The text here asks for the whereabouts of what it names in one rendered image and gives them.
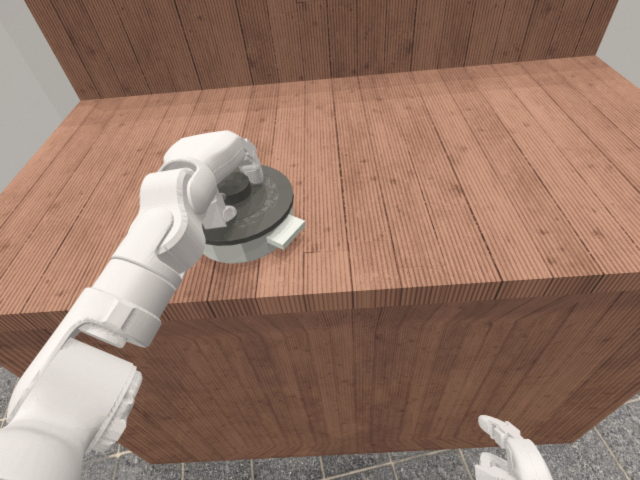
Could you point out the knob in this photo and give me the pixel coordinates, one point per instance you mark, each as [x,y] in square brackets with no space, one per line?
[236,186]

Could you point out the pot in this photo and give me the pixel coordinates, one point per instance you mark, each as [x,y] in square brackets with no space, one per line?
[280,237]

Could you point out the left robot forearm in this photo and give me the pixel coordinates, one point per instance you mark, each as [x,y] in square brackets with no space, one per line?
[128,298]

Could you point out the lid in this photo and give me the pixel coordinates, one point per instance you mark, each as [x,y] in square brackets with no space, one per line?
[265,208]

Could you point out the left robot hand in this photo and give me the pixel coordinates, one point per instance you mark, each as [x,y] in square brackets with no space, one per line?
[222,152]

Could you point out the left robot upper arm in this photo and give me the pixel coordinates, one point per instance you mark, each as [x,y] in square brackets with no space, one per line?
[80,403]

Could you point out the table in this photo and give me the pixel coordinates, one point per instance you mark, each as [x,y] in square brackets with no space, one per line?
[469,175]

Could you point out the right robot hand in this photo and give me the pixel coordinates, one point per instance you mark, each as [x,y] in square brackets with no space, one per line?
[524,461]

